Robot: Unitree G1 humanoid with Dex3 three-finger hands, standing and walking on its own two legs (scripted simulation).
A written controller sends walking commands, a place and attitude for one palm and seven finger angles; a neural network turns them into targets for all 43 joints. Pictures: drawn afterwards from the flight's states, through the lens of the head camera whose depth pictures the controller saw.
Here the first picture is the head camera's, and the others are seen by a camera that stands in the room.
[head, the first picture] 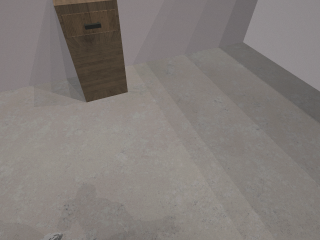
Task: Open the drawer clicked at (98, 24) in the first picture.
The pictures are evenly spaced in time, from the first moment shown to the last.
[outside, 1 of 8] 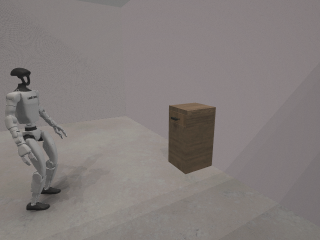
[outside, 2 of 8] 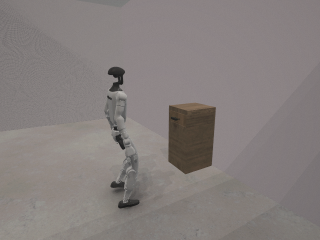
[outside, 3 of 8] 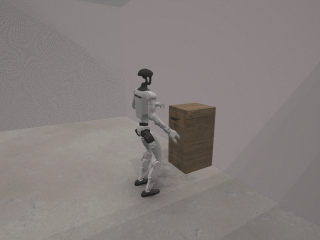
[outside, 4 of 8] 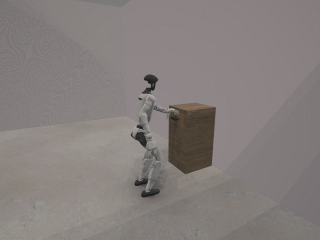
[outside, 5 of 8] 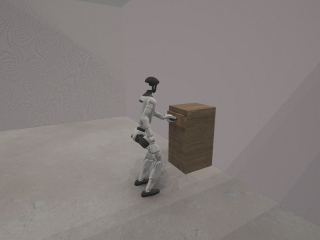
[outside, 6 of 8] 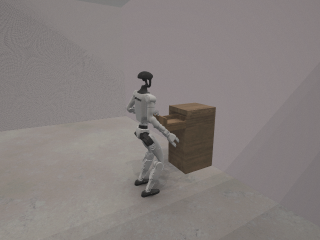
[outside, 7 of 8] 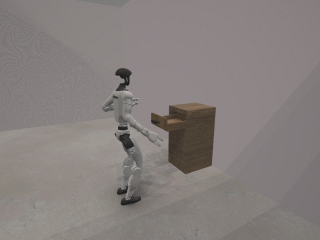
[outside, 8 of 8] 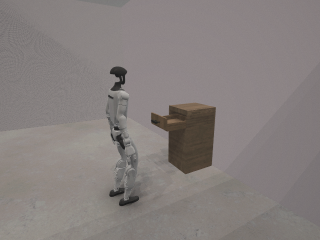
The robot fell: no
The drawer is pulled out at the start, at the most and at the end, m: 0.00 0.30 0.28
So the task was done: yes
